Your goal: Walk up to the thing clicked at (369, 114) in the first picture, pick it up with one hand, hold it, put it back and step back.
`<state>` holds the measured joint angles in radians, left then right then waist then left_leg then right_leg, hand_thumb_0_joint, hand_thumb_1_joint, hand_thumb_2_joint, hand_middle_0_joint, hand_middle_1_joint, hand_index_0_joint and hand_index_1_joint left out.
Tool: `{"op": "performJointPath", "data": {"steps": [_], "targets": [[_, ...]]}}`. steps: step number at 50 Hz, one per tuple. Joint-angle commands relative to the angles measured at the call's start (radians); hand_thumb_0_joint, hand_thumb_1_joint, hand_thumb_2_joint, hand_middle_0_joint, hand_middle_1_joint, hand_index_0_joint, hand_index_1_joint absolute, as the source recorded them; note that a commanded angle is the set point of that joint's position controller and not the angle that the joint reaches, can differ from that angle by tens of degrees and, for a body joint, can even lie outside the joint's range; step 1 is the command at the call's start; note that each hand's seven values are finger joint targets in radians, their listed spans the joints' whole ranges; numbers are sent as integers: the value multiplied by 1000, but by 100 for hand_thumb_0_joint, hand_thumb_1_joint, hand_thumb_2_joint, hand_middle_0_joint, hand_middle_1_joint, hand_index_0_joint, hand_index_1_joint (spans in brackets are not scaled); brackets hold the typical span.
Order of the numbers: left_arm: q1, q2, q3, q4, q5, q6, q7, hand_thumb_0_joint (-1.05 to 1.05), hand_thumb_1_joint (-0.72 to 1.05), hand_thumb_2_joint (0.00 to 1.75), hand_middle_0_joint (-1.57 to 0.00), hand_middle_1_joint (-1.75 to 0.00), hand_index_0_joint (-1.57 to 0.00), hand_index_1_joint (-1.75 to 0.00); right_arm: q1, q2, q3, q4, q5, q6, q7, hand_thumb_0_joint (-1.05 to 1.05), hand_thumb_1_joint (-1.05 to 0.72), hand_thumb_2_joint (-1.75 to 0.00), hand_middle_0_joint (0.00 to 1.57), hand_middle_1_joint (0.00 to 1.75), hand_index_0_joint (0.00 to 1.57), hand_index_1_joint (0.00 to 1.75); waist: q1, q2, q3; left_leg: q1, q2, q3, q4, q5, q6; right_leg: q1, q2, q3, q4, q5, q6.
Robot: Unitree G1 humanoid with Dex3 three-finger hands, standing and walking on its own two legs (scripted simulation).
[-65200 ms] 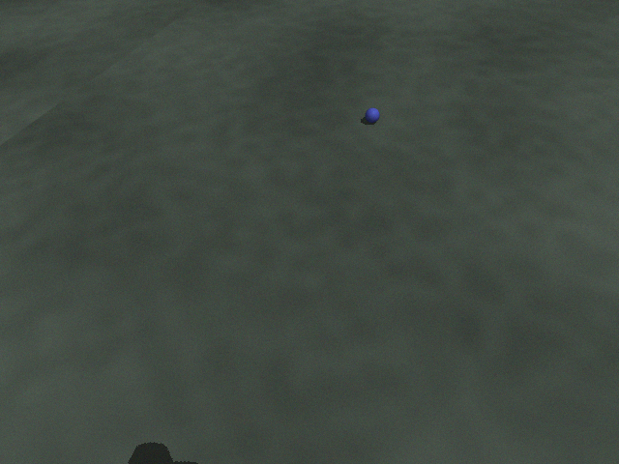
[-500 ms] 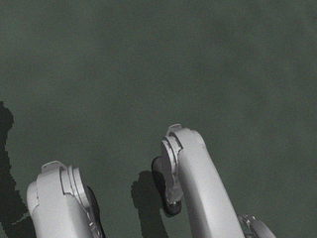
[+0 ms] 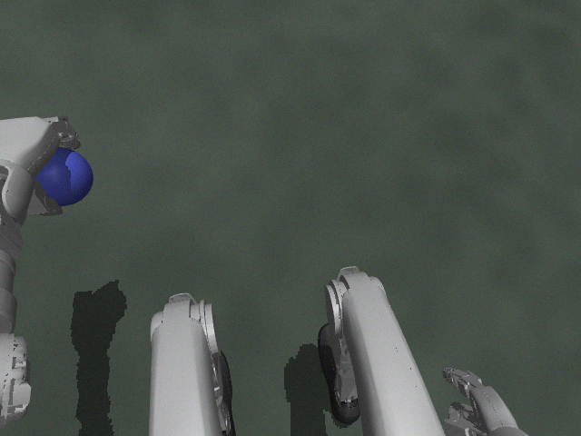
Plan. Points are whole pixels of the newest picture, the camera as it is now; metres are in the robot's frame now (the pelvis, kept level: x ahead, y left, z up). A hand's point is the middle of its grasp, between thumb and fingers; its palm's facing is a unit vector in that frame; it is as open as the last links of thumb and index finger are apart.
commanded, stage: lift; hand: left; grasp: from above
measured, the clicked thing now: (59, 176) +0.49 +0.29 -0.11
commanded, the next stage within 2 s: hold in 1.00 s
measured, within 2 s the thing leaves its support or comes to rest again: neither
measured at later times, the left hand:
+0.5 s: hand out of the picture +0.39 +0.25 +0.12, palm faces -0.43 -0.10 -0.89, open 10.5 cm
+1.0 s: hand out of the picture +0.39 +0.23 +0.20, palm faces -0.43 -0.10 -0.90, open 10.5 cm
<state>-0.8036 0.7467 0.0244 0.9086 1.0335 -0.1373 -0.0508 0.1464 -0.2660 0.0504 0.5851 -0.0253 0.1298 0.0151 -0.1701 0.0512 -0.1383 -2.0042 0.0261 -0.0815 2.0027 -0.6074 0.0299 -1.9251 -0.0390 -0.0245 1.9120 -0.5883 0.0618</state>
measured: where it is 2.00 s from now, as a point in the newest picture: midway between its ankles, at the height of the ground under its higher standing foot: (281, 404)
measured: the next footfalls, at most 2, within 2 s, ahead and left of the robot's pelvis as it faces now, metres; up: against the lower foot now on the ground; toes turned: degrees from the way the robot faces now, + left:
none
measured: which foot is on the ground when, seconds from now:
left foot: down 0.00-1.00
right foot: down 0.00-1.00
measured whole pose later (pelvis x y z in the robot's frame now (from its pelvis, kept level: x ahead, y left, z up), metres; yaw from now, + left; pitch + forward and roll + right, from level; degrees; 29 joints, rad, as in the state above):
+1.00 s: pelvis +0.06 -0.02 +0.27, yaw +3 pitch +12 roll -1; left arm -0.42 0.41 -0.16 0.91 0.99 0.00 0.13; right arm 0.26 -0.25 -0.04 0.74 0.03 -0.01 -0.06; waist -0.06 0.04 -0.09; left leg -0.73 0.06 0.01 0.92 -0.39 -0.01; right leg -0.72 -0.02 0.00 0.88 -0.36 0.03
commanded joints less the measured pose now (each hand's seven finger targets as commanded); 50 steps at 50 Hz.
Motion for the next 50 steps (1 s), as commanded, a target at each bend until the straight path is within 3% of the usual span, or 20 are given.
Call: {"op": "performJointPath", "data": {"steps": [1,4,6,8,11,14,16,18,19,24,25,27,33,40,45,50], "targets": [[-298,230,63,-240,-31,24,50,0,51,75,-78,-95,-84,-89,157,-216,-97,-24,12,-16,-23,0,-91,-90,20,30,20,30,-3,253,-669,702,-1,-48,-429,54,-2,376,52,-73,-254,138,-80],[-234,222,72,-268,-43,41,56,0,49,73,-76,-93,-82,-86,145,-207,-103,-15,20,-25,-30,0,-91,-90,20,30,20,30,20,221,-670,769,0,-49,-490,81,-5,456,54,-70,-316,150,-78],[-199,186,52,-299,-45,48,54,0,48,70,-74,-93,-81,-86,144,-196,-107,-13,24,-32,-35,0,-91,-90,20,30,20,30,26,197,-676,824,3,-40,-519,114,-4,512,58,-65,-363,167,-78],[-182,175,51,-333,-64,51,62,0,46,71,-73,-94,-80,-86,132,-180,-108,-11,29,-40,-42,0,-91,-90,20,30,20,30,27,173,-642,824,0,-10,-551,106,-1,592,58,-51,-431,166,-76],[-101,156,59,-349,-74,62,76,0,47,72,-76,-89,-82,-82,121,-170,-108,-10,39,-57,-53,0,-90,-90,20,30,20,30,53,152,-594,875,-2,-7,-638,61,-3,683,59,-41,-509,139,-74],[-2,81,20,-343,-71,69,79,0,51,70,-79,-87,-85,-81,119,-158,-109,-5,48,-74,-63,0,-90,-90,20,30,20,30,54,105,-534,931,-1,6,-694,93,-5,763,60,-30,-588,153,-75],[16,80,24,-340,-82,73,92,0,51,72,-80,-87,-85,-81,111,-151,-108,1,51,-88,-72,0,-90,-90,20,30,20,30,56,82,-478,945,-1,19,-734,80,-4,813,59,-19,-653,135,-72],[18,59,14,-333,-80,74,106,0,52,72,-81,-86,-86,-80,108,-151,-109,8,53,-106,-79,0,-90,-90,20,30,20,30,65,82,-442,994,1,9,-795,54,-6,853,59,-15,-692,124,-71],[-9,41,-6,-331,-77,71,113,0,52,72,-81,-87,-86,-81,111,-148,-110,10,52,-115,-83,0,-90,-90,20,30,20,30,52,77,-423,1007,2,7,-819,35,-5,865,61,-11,-722,111,-69],[34,-10,-26,-278,-54,62,153,0,51,70,-79,-88,-85,-82,129,-141,-117,35,56,-153,-91,0,-91,-90,20,30,20,30,66,50,-392,1115,-8,35,-891,123,-12,1000,57,12,-840,156,-72],[30,7,-18,-264,-48,63,164,0,54,72,-81,-88,-87,-82,126,-140,-120,38,55,-156,-92,0,-91,-90,20,30,20,30,75,38,-385,1127,-11,41,-908,129,-10,1026,58,16,-869,156,-70],[28,-26,-42,-259,-40,65,182,0,55,72,-82,-89,-88,-82,139,-137,-118,41,58,-165,-92,0,-91,-90,20,30,20,30,70,40,-373,1162,-19,57,-936,163,-11,1074,59,27,-916,178,-70],[22,-66,-72,-173,-28,93,222,0,57,74,-84,-89,-90,-83,131,-140,-128,51,57,-181,-88,0,-91,-90,20,30,20,30,82,14,-296,1250,-22,64,-1056,148,-14,1157,65,26,-1027,161,-66],[29,-82,-89,-165,-35,121,225,0,54,72,-81,-90,-87,-83,123,-131,-134,56,57,-185,-86,0,-91,-90,20,30,20,30,100,-6,-288,1360,-31,83,-1139,258,-16,1289,64,35,-1121,261,-59],[77,-109,-96,-143,-44,136,223,0,51,70,-78,-90,-85,-83,119,-129,-137,50,59,-180,-83,0,-91,-90,20,30,20,30,112,-10,-257,1433,-26,78,-1216,281,-22,1339,66,24,-1164,281,-64],[61,-129,-116,-190,-51,144,206,0,47,71,-75,-92,-82,-85,125,-127,-140,57,60,-171,-83,0,-90,-90,20,30,20,30,111,5,-277,1529,-24,79,-1259,394,-27,1391,70,19,-1193,382,-68]]}}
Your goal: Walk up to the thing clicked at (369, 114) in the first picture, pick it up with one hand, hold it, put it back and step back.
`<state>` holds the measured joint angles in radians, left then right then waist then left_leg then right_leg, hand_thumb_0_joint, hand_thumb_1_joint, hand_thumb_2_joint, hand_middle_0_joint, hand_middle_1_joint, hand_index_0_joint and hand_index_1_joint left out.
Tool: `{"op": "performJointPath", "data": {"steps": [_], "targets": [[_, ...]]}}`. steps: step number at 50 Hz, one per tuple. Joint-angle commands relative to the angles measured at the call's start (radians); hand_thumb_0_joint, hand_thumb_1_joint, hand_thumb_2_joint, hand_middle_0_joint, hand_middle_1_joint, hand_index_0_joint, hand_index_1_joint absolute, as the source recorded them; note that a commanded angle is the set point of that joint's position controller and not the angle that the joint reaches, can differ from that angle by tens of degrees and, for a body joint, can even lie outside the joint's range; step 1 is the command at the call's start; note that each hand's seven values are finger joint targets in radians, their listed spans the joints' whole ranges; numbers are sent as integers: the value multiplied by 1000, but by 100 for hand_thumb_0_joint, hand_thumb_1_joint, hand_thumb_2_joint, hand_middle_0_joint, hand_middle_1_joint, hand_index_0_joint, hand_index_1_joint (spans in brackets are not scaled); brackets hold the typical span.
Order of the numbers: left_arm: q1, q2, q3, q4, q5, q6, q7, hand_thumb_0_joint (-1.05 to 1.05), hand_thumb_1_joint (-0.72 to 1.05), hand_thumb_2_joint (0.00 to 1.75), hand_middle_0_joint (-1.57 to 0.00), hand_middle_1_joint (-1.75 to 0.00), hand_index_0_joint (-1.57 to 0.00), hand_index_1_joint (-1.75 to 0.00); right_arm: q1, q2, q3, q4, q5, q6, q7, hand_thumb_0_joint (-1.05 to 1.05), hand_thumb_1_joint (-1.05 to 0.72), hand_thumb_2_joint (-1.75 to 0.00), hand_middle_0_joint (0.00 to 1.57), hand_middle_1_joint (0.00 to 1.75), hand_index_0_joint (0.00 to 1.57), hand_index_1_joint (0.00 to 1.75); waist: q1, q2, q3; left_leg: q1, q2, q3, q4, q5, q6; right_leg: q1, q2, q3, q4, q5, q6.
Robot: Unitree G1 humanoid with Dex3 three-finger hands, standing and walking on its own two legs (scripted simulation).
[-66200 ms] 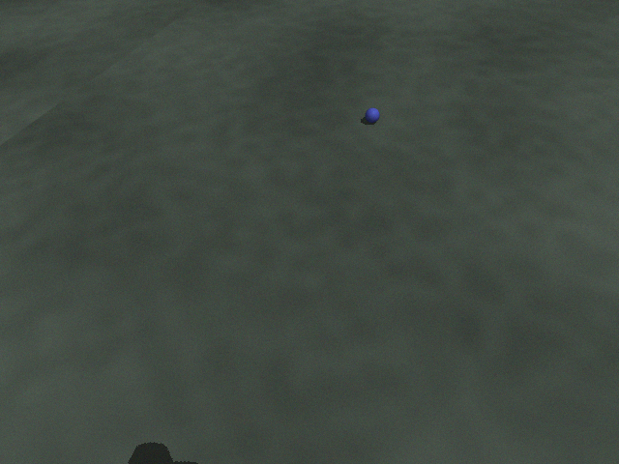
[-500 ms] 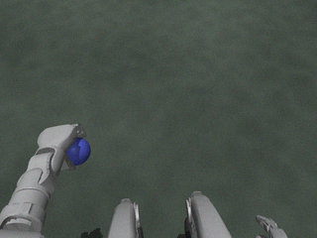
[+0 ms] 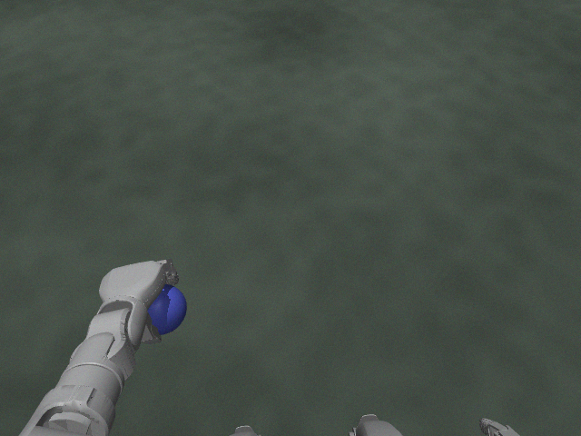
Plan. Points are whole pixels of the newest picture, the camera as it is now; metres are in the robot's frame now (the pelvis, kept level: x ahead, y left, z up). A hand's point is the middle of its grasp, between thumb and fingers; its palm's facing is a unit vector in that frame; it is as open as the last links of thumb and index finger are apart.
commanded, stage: hold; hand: left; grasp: from above
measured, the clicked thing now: (160, 308) +0.36 +0.23 -0.10
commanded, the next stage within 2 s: crouch in 2.00 s
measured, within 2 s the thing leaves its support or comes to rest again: neither
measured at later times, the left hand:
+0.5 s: hand (137, 285) +0.36 +0.23 -0.02, palm faces -0.45 -0.06 -0.89, open 10.6 cm
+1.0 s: hand (142, 284) +0.35 +0.22 +0.00, palm faces -0.45 -0.05 -0.89, open 10.8 cm
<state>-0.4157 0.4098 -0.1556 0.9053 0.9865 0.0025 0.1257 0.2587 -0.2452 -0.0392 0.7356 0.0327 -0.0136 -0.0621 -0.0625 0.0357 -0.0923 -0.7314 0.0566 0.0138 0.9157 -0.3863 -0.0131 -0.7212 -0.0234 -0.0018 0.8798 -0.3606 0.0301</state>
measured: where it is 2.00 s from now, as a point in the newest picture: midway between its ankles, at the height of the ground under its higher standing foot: outside the picture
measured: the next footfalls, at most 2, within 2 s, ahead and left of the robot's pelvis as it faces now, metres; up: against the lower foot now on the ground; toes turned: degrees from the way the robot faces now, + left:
none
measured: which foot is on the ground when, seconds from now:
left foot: down 0.00-1.00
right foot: down 0.00-1.00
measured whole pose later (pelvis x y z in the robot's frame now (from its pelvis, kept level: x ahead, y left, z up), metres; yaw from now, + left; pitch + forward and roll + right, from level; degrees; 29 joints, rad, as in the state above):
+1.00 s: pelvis +0.04 +0.00 +0.04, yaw -1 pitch +5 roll +0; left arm -0.33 0.39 -0.21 0.74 0.99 0.02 -0.01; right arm 0.24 -0.26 -0.05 0.69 0.05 0.07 -0.04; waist -0.01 0.04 -0.05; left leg -0.35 0.04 0.05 0.56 -0.29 -0.02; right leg -0.37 -0.03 0.02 0.57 -0.28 0.03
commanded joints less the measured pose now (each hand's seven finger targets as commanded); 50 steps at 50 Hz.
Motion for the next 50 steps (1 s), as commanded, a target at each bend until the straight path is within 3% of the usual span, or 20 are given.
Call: {"op": "performJointPath", "data": {"steps": [1,2,5,9,15,18,20,22,24,26,28,31,33,34,40,44,45,47,49,50], "targets": [[-333,226,75,-194,0,1,27,0,47,69,-73,-93,-81,-85,12,-150,-54,-94,2,-25,-6,0,-90,-90,20,30,20,30,8,23,-319,266,-53,-18,-180,181,14,190,55,-5,-165,158,-36],[-346,239,78,-205,7,1,25,0,46,70,-74,-93,-81,-86,14,-150,-53,-95,3,-22,-6,0,-90,-90,20,30,20,30,12,26,-315,280,-53,-15,-192,190,15,197,55,-5,-176,165,-38],[-330,199,53,-204,3,2,16,0,45,70,-73,-93,-80,-85,4,-147,-53,-99,3,-19,-3,0,-90,-89,20,30,20,30,9,16,-286,301,-57,-12,-221,176,15,218,55,-4,-210,151,-38],[-321,217,57,-218,13,8,-2,0,41,73,-71,-92,-77,-85,-1,-149,-56,-98,5,-11,-3,0,-90,-89,20,30,20,30,16,6,-294,334,-63,2,-234,254,17,281,54,1,-235,227,-33],[-306,187,39,-259,13,2,-35,0,43,74,-70,-96,-78,-88,-5,-146,-59,-107,10,-1,2,0,-90,-89,20,30,20,30,18,5,-277,384,-62,4,-276,309,14,310,60,-6,-258,268,-38],[-270,200,52,-258,15,7,-45,0,45,78,-71,-98,-79,-90,-5,-150,-62,-117,12,6,4,0,-90,-89,20,30,20,30,33,-2,-275,400,-63,9,-288,343,14,344,61,-8,-270,294,-37],[-308,188,37,-290,12,8,-55,0,45,78,-70,-100,-78,-92,-5,-149,-61,-119,13,9,7,0,-90,-89,20,30,20,30,24,15,-281,417,-61,8,-293,379,13,350,61,-11,-267,323,-39],[-275,207,55,-271,17,10,-60,0,44,79,-70,-100,-77,-92,-6,-154,-63,-125,15,15,7,0,-90,-89,20,30,20,30,35,5,-269,426,-62,13,-302,383,14,362,62,-10,-279,325,-38],[-308,183,32,-320,17,6,-67,0,45,80,-70,-102,-77,-94,-13,-147,-60,-134,16,18,9,0,-90,-89,20,30,20,30,29,9,-274,430,-66,14,-311,386,17,374,58,-6,-283,340,-37],[-263,199,51,-282,15,9,-73,0,44,82,-70,-102,-77,-94,-11,-158,-66,-135,18,21,9,0,-90,-89,20,30,20,30,31,-4,-265,448,-64,16,-316,402,16,384,59,-10,-290,344,-36],[-302,206,48,-331,14,5,-76,0,47,84,-72,-104,-79,-96,-14,-159,-67,-141,16,26,12,0,-90,-89,20,30,20,30,37,36,-277,471,-57,10,-327,426,9,381,61,-14,-289,351,-40],[-269,185,41,-303,14,10,-75,0,44,84,-69,-105,-77,-97,-17,-159,-66,-146,16,29,16,0,-90,-89,20,30,20,30,34,17,-242,471,-51,2,-343,422,7,382,63,-18,-303,338,-40],[-277,197,47,-325,19,13,-73,0,44,85,-69,-106,-76,-98,-25,-157,-67,-153,16,33,16,0,-90,-89,20,30,20,30,48,18,-261,484,-59,12,-348,428,11,405,60,-13,-312,356,-39],[-261,190,42,-321,19,14,-77,0,44,85,-68,-107,-76,-99,-22,-159,-66,-157,19,34,17,0,-90,-89,20,30,20,30,36,-7,-252,478,-60,14,-349,422,16,412,59,-11,-317,359,-36],[-266,193,42,-334,13,19,-88,0,43,87,-67,-110,-75,-101,-40,-154,-62,-160,20,43,16,0,-90,-90,20,30,20,30,48,-22,-257,495,-70,30,-367,429,26,452,50,-4,-338,398,-27],[-265,197,49,-356,10,17,-93,0,42,90,-67,-110,-75,-102,-47,-154,-62,-164,20,49,15,0,-90,-90,20,30,20,30,48,-20,-254,514,-71,36,-384,411,27,462,48,-2,-355,379,-27],[-266,180,34,-349,11,21,-92,0,43,89,-67,-112,-75,-104,-46,-150,-57,-161,19,51,14,0,-90,-90,20,30,20,30,44,-24,-239,508,-68,29,-391,413,25,453,51,-5,-356,374,-30],[-239,199,54,-320,19,23,-88,0,43,89,-68,-110,-75,-102,-60,-156,-59,-168,19,54,13,0,-90,-90,20,30,20,30,57,-22,-213,512,-70,35,-403,389,26,455,50,-5,-373,345,-30],[-279,183,36,-361,13,18,-91,0,42,87,-65,-113,-74,-104,-67,-148,-56,-167,21,53,12,0,-90,-90,20,30,20,30,51,-27,-230,521,-73,38,-409,383,30,462,47,0,-379,353,-26],[-245,182,35,-333,14,24,-92,0,42,87,-64,-115,-73,-106,-75,-151,-54,-172,21,55,12,0,-90,-90,20,30,20,30,51,-36,-201,516,-73,40,-414,367,30,454,45,0,-392,333,-24]]}}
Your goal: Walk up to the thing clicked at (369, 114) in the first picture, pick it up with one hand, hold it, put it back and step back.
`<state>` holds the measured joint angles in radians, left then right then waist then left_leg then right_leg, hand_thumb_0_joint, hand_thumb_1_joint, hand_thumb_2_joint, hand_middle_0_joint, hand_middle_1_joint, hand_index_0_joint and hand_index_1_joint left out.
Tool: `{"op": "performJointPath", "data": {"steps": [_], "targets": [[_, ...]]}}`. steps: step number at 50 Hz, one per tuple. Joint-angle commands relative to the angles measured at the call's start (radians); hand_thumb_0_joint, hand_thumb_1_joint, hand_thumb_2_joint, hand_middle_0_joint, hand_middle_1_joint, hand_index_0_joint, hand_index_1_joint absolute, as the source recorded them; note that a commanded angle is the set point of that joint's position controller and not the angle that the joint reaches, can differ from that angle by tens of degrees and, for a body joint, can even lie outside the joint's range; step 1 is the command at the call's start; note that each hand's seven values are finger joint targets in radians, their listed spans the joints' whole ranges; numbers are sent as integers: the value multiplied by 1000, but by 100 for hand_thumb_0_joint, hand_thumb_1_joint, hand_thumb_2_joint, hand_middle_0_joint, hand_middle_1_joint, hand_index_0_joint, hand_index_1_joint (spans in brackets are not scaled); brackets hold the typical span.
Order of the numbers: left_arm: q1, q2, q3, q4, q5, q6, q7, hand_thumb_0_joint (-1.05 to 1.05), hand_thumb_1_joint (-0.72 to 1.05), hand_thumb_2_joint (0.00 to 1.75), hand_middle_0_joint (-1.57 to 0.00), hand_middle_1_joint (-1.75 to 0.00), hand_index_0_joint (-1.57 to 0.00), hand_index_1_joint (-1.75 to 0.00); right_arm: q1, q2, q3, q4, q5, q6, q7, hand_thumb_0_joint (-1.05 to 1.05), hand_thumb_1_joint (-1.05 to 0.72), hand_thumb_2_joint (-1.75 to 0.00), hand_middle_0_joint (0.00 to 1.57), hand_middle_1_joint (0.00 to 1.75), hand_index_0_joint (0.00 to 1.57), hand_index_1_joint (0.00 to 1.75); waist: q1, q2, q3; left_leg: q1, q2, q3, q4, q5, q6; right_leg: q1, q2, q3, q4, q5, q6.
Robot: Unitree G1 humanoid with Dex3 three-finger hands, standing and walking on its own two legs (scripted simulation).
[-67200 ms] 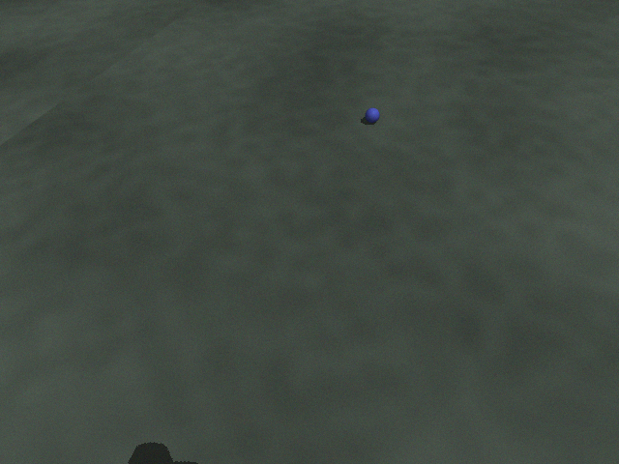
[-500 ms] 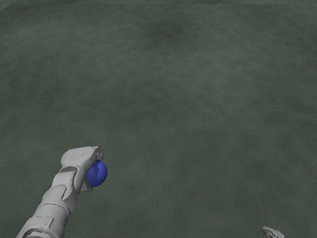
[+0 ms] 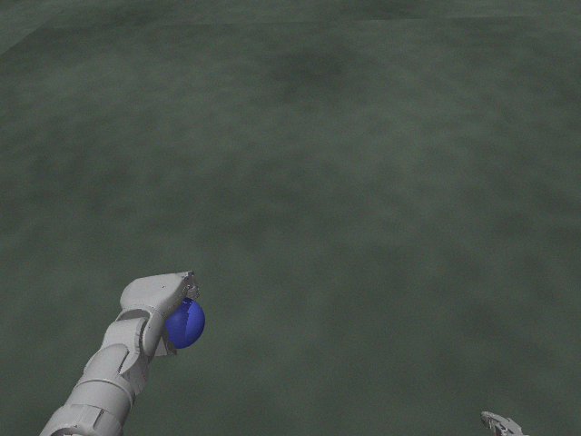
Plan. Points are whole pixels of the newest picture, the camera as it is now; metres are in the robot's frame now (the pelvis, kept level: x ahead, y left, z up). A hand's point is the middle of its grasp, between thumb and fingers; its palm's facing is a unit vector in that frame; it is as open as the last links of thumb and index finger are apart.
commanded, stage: hold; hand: left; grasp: from above
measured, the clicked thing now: (179, 322) +0.33 +0.22 -0.07
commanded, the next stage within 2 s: crouch in 1.00 s
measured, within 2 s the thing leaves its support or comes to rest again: neither
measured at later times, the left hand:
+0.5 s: hand (161, 335) +0.29 +0.22 -0.02, palm faces -0.43 -0.06 -0.90, open 10.9 cm
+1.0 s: hand (156, 338) +0.28 +0.22 -0.02, palm faces -0.44 -0.05 -0.90, open 10.8 cm
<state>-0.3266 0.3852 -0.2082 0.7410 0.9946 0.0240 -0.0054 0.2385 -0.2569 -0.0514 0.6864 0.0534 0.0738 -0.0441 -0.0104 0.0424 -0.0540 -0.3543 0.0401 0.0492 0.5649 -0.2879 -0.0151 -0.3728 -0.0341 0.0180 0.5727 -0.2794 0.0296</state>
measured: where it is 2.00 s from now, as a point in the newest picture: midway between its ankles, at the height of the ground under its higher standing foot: outside the picture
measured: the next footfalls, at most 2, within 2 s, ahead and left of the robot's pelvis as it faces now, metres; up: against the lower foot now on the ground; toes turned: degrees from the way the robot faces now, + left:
none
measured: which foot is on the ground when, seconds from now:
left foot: down 0.00-1.00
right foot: down 0.00-1.00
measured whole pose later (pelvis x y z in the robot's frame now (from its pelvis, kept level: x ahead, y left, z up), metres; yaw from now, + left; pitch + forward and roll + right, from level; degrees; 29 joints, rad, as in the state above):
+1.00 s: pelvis -0.02 +0.00 +0.01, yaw +0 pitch +1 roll +0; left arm -0.30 0.39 -0.23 0.68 0.99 0.02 -0.03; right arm 0.19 -0.25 -0.03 0.68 0.06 0.07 -0.06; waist 0.01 0.04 0.00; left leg -0.25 0.03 0.05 0.45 -0.21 -0.01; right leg -0.27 -0.04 0.02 0.47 -0.21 0.03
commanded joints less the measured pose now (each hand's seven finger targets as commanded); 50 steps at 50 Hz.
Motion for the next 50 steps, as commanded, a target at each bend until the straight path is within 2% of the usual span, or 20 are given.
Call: {"op": "performJointPath", "data": {"steps": [1,10,13,15,24,28,30,31,32,34,36,37,39,40,41,43,45,46,48,50], "targets": [[-340,197,82,-183,3,3,39,0,40,88,-65,-113,-73,-104,-55,-138,-41,-123,0,-33,-6,0,-90,-90,20,30,20,30,-5,-44,-238,142,-56,5,-65,257,34,105,55,-19,-88,242,-24],[-352,219,95,-223,-2,3,33,0,40,84,-62,-116,-72,-106,-88,-134,-35,-131,1,-31,-9,0,-91,-90,20,30,20,30,7,-24,-230,160,-53,2,-103,206,30,119,55,-18,-117,180,-29],[-336,202,82,-232,-4,2,27,0,39,85,-61,-117,-71,-107,-89,-133,-32,-133,2,-32,-11,0,-91,-90,20,30,20,30,2,-37,-239,174,-55,7,-104,227,35,131,52,-14,-120,206,-25],[-329,218,94,-222,-5,0,23,0,39,86,-62,-117,-71,-108,-99,-131,-30,-133,4,-32,-15,0,-91,-90,20,30,20,30,13,-41,-225,174,-56,8,-111,226,35,135,51,-15,-130,202,-25],[-344,201,74,-252,-10,10,8,0,40,84,-60,-120,-71,-109,-128,-125,-22,-144,7,-38,-15,0,-91,-90,20,30,20,30,14,-45,-189,176,-55,7,-147,168,33,140,50,-19,-162,136,-28],[-349,223,89,-270,-5,9,-7,0,41,84,-60,-120,-71,-109,-132,-126,-20,-147,7,-41,-16,0,-91,-90,20,30,20,30,16,-26,-201,189,-52,6,-157,160,31,146,51,-18,-165,127,-31],[-354,214,81,-276,-8,6,-15,0,42,85,-61,-120,-72,-109,-134,-120,-18,-144,7,-43,-18,0,-91,-90,20,30,20,30,18,-13,-204,201,-52,7,-161,177,30,152,52,-18,-166,143,-33],[-338,178,52,-266,-12,7,-23,0,42,85,-62,-119,-72,-108,-129,-120,-15,-146,8,-45,-17,0,-91,-90,20,30,20,30,5,-33,-197,204,-51,6,-158,186,32,147,53,-17,-165,155,-31],[-334,183,55,-271,-18,4,-27,0,43,82,-61,-121,-72,-109,-131,-121,-16,-145,10,-46,-19,0,-91,-90,20,30,20,30,13,-41,-198,203,-48,3,-160,190,30,148,56,-21,-163,156,-31],[-318,217,86,-269,-18,0,-27,0,42,83,-61,-119,-72,-108,-129,-125,-16,-149,11,-45,-22,0,-91,-90,20,30,20,30,18,-36,-193,201,-50,6,-164,189,31,153,54,-18,-170,154,-32],[-312,196,68,-245,-14,-3,-24,0,42,84,-61,-121,-72,-109,-134,-121,-13,-150,8,-46,-22,0,-91,-90,20,30,20,30,8,-53,-168,192,-51,4,-167,174,31,143,54,-21,-176,140,-32],[-302,208,81,-257,-13,-2,-20,0,44,82,-63,-119,-73,-108,-143,-119,-12,-151,9,-44,-22,0,-91,-90,20,30,20,30,23,-34,-164,194,-52,4,-171,171,30,145,52,-22,-177,133,-33],[-333,199,68,-272,-10,-5,-12,0,45,83,-63,-120,-74,-109,-139,-120,-13,-152,7,-47,-20,0,-91,-90,20,30,20,30,14,-25,-182,205,-48,-3,-176,178,26,141,55,-23,-172,139,-37],[-328,227,98,-263,-7,-5,-5,0,45,85,-64,-120,-74,-109,-137,-123,-15,-150,8,-45,-21,0,-91,-90,20,30,20,30,24,-15,-182,203,-51,2,-175,175,26,149,53,-22,-175,134,-36],[-309,217,93,-257,-7,-4,-2,0,43,85,-63,-120,-73,-109,-138,-122,-15,-149,6,-44,-20,0,-91,-90,20,30,20,30,20,-30,-177,200,-51,1,-171,174,27,148,53,-22,-178,134,-34],[-369,209,79,-297,-4,-9,7,0,44,84,-64,-119,-74,-108,-133,-119,-15,-145,5,-48,-18,0,-91,-90,20,30,20,30,13,-7,-204,214,-49,0,-171,181,25,153,53,-22,-170,145,-36],[-375,235,99,-262,2,-5,16,0,43,83,-63,-119,-73,-108,-124,-124,-16,-134,4,-48,-19,0,-91,-90,20,30,20,30,11,-12,-210,219,-48,1,-166,198,24,155,54,-22,-170,159,-34],[-385,207,76,-278,-1,-7,18,0,44,86,-64,-120,-74,-109,-128,-121,-16,-136,5,-49,-18,0,-91,-90,20,30,20,30,12,-11,-205,221,-47,-1,-170,195,22,153,56,-24,-169,156,-37],[-357,220,91,-261,-1,0,21,0,46,86,-66,-120,-76,-109,-132,-124,-20,-136,7,-50,-18,0,-91,-90,20,30,20,30,24,-2,-217,226,-48,1,-169,209,21,161,54,-26,-170,164,-37],[-355,191,69,-250,-8,2,17,0,46,87,-66,-118,-76,-107,-131,-123,-19,-134,5,-50,-16,0,-91,-90,20,30,20,30,14,-29,-202,219,-48,1,-170,203,24,167,53,-26,-176,164,-35]]}}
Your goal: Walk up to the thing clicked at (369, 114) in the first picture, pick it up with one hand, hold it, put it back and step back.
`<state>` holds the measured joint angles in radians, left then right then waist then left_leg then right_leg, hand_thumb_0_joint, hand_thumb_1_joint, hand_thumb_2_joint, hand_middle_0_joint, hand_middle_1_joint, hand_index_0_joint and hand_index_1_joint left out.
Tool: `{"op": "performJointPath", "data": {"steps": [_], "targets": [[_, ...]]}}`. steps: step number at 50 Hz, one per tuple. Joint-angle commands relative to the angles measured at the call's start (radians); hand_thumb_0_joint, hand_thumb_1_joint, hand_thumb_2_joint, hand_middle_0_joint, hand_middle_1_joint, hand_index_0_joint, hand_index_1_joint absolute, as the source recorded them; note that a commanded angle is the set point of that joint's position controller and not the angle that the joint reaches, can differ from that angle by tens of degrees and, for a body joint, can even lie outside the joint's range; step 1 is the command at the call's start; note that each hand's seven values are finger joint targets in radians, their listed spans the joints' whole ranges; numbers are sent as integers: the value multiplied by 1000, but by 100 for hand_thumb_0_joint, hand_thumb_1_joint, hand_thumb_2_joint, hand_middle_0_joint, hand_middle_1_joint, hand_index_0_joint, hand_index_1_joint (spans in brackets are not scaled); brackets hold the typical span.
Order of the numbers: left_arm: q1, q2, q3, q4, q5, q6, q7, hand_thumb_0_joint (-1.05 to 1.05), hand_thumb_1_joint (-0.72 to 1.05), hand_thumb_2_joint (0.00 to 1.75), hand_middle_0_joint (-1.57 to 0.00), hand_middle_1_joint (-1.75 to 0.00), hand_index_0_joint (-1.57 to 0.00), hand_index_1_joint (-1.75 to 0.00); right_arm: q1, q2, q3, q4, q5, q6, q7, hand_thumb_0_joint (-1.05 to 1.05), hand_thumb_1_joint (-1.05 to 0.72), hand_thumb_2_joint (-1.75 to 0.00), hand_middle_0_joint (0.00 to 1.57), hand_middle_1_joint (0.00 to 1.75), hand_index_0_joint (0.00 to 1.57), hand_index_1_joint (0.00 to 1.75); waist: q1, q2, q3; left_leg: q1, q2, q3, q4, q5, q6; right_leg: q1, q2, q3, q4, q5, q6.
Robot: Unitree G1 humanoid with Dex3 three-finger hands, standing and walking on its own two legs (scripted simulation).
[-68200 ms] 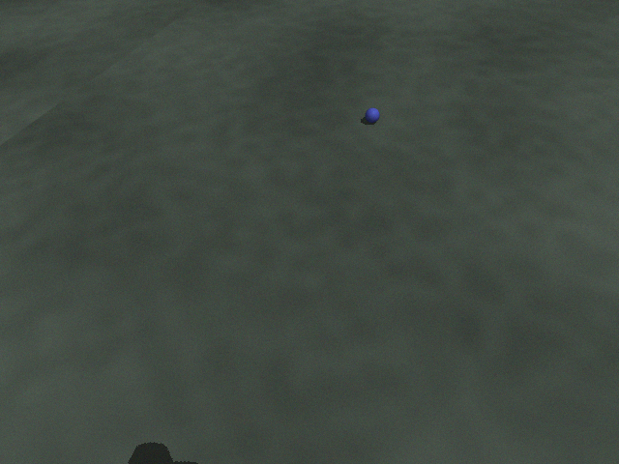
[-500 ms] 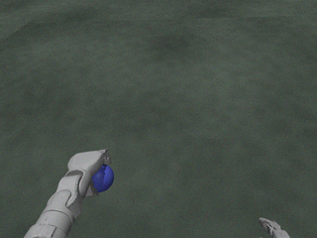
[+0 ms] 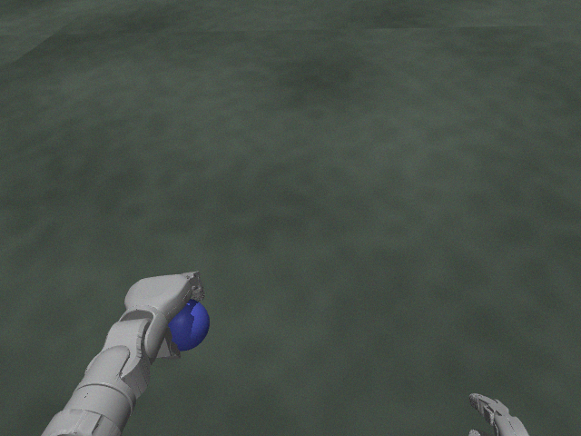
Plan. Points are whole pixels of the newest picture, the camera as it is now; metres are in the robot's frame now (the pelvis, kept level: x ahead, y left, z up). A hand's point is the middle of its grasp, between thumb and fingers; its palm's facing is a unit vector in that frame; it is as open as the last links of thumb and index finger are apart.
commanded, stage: crouch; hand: left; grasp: from above
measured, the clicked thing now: (183, 324) +0.32 +0.21 -0.07
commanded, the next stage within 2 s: none
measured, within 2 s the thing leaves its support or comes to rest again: neither
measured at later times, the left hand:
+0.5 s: hand (180, 341) +0.31 +0.23 -0.10, palm faces -0.48 -0.01 -0.88, open 10.8 cm
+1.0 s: hand (213, 348) +0.40 +0.24 -0.35, palm faces -0.43 +0.02 -0.90, open 10.7 cm
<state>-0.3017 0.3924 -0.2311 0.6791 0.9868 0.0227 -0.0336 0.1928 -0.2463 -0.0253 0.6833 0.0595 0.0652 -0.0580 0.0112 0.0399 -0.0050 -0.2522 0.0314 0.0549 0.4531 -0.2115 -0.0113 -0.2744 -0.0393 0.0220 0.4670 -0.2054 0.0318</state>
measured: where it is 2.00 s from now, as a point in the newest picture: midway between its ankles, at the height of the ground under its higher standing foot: outside the picture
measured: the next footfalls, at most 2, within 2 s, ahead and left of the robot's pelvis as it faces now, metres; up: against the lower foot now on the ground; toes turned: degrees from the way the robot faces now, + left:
none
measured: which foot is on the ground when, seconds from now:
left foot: down 0.00-1.00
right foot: down 0.00-1.00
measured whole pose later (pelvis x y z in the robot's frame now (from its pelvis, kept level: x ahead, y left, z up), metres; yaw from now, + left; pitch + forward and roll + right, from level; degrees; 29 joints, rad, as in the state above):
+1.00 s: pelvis -0.05 +0.01 -0.23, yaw +0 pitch +34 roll -3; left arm -0.82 0.53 -0.02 1.28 1.18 -0.08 0.31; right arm 0.27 -0.23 -0.04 0.72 -0.06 0.00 0.00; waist -0.19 0.05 -0.19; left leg -1.67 0.05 -0.04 1.68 -0.60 0.00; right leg -1.64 -0.03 0.00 1.63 -0.57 0.04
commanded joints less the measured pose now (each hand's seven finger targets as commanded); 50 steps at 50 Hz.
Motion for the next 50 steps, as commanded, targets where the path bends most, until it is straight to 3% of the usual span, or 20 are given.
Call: {"op": "performJointPath", "data": {"steps": [1,3,5,6,7,10,12,19,20,22,23,27,29,31,33,35,37,40,46,50], "targets": [[-401,187,89,-197,0,4,44,0,46,87,-67,-119,-77,-108,-87,-131,-45,-127,-2,-41,-3,0,-91,-90,20,30,20,30,-9,-27,-252,116,-44,-4,-54,130,22,68,55,-28,-75,95,-34],[-365,203,107,-167,-1,10,38,0,44,83,-64,-119,-75,-108,-81,-133,-46,-126,0,-40,-4,0,-91,-90,20,30,20,30,0,-29,-250,109,-43,-2,-55,144,22,74,57,-30,-74,105,-35],[-366,177,81,-184,-4,8,24,0,51,77,-70,-117,-82,-105,-77,-130,-46,-128,1,-40,-2,0,-93,-91,20,30,20,30,-6,-34,-261,118,-43,1,-53,165,24,79,56,-28,-68,132,-35],[-366,188,86,-183,-4,8,20,0,43,80,-62,-110,-74,-100,-79,-133,-48,-129,3,-38,-4,0,-88,-89,20,30,20,30,-3,-27,-258,123,-43,1,-54,171,22,79,57,-27,-68,136,-36],[-367,183,84,-176,-4,7,16,0,43,83,-65,-114,-74,-104,-71,-134,-48,-126,4,-37,-5,0,-89,-90,20,30,20,30,-14,-33,-257,124,-41,2,-52,176,23,69,59,-26,-68,142,-36],[-284,196,111,-118,-1,-8,24,0,48,88,-70,-114,-78,-106,-72,-133,-46,-132,1,-33,-6,0,-89,-90,20,30,20,30,1,-72,-210,89,-43,-3,-52,161,25,67,59,-33,-72,121,-36],[-274,181,101,-101,13,-25,39,0,50,88,-72,-114,-80,-105,-73,-130,-45,-136,0,-28,-5,0,-89,-90,20,30,20,30,-13,-86,-187,75,-49,1,-44,146,27,47,53,-28,-71,111,-33],[-406,200,129,14,78,-89,179,0,52,89,-75,-113,-83,-105,-2,-142,-66,-84,-27,-18,8,0,-90,-90,20,30,20,30,-59,-56,-235,-11,-43,-9,65,129,20,-81,52,-25,29,104,-36],[-422,172,116,54,91,-91,203,0,55,90,-77,-112,-84,-104,10,-140,-68,-79,-32,-19,12,0,-89,-90,20,30,20,30,-72,-37,-242,-32,-46,-7,95,118,18,-115,48,-24,53,100,-37],[-467,170,121,92,113,-101,254,0,57,89,-78,-114,-86,-105,45,-152,-84,-57,-42,-22,23,0,-90,-90,20,30,20,30,-82,-33,-308,-91,-40,-10,183,124,14,-190,49,-23,137,109,-38],[-487,161,116,144,130,-103,276,0,55,90,-78,-111,-86,-104,63,-154,-87,-49,-48,-23,28,0,-90,-90,20,30,20,30,-96,-31,-325,-132,-39,-13,238,120,13,-242,48,-23,186,107,-39],[-598,184,137,222,176,-109,358,0,51,80,-75,-106,-84,-98,116,-167,-104,-39,-64,-32,43,0,-90,-90,20,30,20,30,-99,15,-427,-302,-32,-21,432,84,9,-432,51,-28,362,63,-47],[-641,177,135,302,185,-100,388,0,52,79,-76,-104,-84,-96,135,-171,-103,-42,-69,-36,45,0,-90,-90,20,30,20,30,-122,19,-457,-394,-25,-30,508,49,10,-528,59,-37,443,25,-51],[-648,208,156,385,188,-91,408,0,51,77,-74,-104,-83,-95,145,-179,-103,-41,-74,-43,44,0,-90,-90,20,30,20,30,-115,2,-466,-512,-25,-39,576,17,11,-598,64,-47,516,-11,-53],[-687,240,172,438,185,-87,418,0,51,75,-73,-104,-82,-95,159,-176,-101,-38,-81,-52,40,0,-90,-90,20,30,20,30,-119,23,-516,-612,-30,-39,643,-23,14,-642,64,-49,587,-40,-53],[-700,225,166,468,177,-84,415,0,54,75,-76,-104,-85,-95,169,-178,-103,-39,-85,-61,40,0,-90,-90,20,30,20,30,-139,12,-563,-714,-32,-39,724,-51,25,-701,63,-46,656,-55,-52],[-737,280,192,460,178,-85,415,0,54,79,-78,-104,-86,-96,182,-182,-103,-40,-89,-68,37,0,-90,-90,20,30,20,30,-140,34,-624,-798,-35,-38,797,-90,27,-754,60,-45,727,-83,-54],[-803,295,203,416,178,-84,409,0,58,84,-81,-108,-89,-100,189,-184,-108,-44,-97,-76,35,0,-90,-90,20,30,20,30,-154,84,-707,-862,-29,-50,867,-148,25,-848,55,-53,810,-132,-60],[-866,400,263,446,199,-87,389,0,57,82,-79,-110,-88,-101,202,-198,-96,-30,-114,-84,45,0,-91,-90,20,30,20,30,-184,105,-752,-998,-21,-92,991,-228,26,-1043,52,-78,967,-212,-65],[-937,428,273,470,209,-111,380,0,60,76,-80,-106,-89,-96,205,-205,-81,-25,-123,-92,55,0,-90,-90,20,30,20,30,-213,122,-766,-1066,-21,-115,1075,-307,27,-1199,50,-89,1050,-285,-68]]}}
